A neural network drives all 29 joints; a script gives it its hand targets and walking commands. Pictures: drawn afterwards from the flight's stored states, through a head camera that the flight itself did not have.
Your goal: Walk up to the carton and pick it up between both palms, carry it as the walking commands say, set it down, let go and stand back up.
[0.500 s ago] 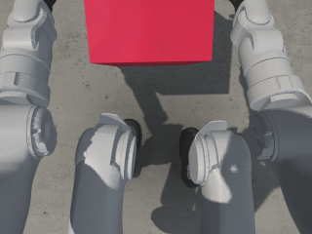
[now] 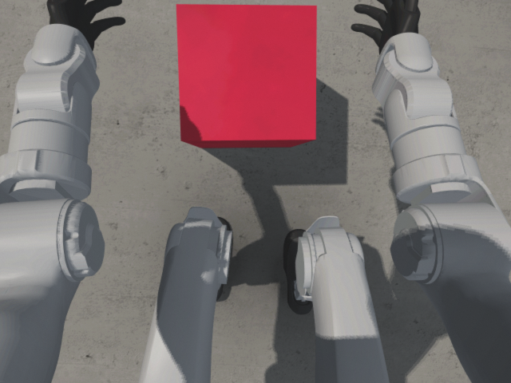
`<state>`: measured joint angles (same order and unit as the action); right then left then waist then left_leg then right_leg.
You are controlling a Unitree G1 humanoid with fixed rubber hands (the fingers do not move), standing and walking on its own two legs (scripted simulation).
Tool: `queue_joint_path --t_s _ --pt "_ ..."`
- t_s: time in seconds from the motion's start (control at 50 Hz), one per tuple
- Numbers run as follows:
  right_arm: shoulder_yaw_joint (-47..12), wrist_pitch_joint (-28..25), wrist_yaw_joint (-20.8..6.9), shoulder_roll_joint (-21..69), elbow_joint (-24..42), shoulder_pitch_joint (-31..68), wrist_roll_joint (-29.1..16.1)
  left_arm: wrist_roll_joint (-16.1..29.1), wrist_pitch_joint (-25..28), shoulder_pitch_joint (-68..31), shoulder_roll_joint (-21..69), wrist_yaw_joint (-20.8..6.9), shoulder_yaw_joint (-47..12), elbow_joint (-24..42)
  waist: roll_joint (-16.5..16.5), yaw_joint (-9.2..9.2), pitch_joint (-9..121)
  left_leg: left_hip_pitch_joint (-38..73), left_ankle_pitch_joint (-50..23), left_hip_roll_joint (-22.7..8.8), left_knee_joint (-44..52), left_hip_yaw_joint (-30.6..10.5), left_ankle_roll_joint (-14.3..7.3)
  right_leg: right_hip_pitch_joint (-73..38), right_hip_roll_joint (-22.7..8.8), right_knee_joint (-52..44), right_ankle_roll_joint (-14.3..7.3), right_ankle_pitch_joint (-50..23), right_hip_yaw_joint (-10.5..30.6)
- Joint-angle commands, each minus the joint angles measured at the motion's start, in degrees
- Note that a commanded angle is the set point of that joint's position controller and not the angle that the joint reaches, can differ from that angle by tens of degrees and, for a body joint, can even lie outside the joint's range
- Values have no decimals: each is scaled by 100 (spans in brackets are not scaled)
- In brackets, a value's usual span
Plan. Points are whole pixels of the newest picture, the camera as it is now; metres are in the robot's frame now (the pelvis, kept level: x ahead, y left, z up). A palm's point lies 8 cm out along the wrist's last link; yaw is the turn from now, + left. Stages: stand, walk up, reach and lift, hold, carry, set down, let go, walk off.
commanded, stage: set down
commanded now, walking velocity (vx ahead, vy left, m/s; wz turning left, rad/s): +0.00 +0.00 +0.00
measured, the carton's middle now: (246, 92) +0.52 +0.06 -0.34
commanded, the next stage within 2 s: let go in 0.78 s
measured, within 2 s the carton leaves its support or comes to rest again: neither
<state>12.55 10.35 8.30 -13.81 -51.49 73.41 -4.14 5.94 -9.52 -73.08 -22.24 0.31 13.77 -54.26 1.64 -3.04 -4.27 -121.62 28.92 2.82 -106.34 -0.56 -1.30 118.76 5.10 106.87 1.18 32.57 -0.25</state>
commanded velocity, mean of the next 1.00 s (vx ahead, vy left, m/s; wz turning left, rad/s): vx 0.00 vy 0.00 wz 0.00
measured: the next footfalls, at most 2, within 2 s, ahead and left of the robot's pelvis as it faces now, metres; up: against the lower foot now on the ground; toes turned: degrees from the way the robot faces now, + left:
none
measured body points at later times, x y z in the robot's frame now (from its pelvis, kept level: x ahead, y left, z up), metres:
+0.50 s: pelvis +0.02 +0.00 +0.14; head +0.34 +0.03 +0.46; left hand +0.53 +0.28 +0.03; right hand +0.56 -0.12 +0.03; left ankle +0.11 +0.10 -0.43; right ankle +0.09 -0.11 -0.43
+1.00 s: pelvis +0.05 +0.01 +0.22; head +0.35 +0.04 +0.56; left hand +0.50 +0.27 +0.09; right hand +0.53 -0.13 +0.09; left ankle +0.11 +0.10 -0.43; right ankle +0.09 -0.11 -0.43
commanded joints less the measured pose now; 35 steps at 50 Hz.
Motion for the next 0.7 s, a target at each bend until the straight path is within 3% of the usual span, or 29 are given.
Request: queue_joint_path --t_s 0.0,0.26,0.6,0.68 --pt "76 -53 -7 -498 764 1296 73 -63 60 -1281 -776 -43 157 726 -243 -179 6601 4546 -2096 24 1258 109 253 -2649 133 -1150 33 -1230 -354" --pt "202 -1 -79 -269 1185 730 277 -249 61 -763 -740 -259 372 1000 -209 -122 6775 5556 -2813 93 2518 101 242 -3872 110 -2528 105 -1953 -254" --pt "422 -179 -282 -50 1236 46 527 -565 278 -211 -482 -488 586 937 -207 -83 6393 7141 -3390 -9 4610 -46 180 -5350 -31 -4703 188 -2550 29" --pt "569 -261 -381 109 969 -54 708 -728 363 -130 -251 -537 682 666 -175 -95 5897 7219 -3259 -63 5008 -63 209 -5348 -90 -5127 217 -2419 34"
